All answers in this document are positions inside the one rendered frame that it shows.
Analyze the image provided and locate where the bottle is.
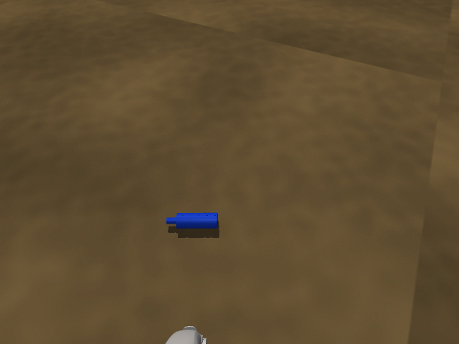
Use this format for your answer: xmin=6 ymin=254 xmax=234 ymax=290
xmin=166 ymin=213 xmax=218 ymax=229

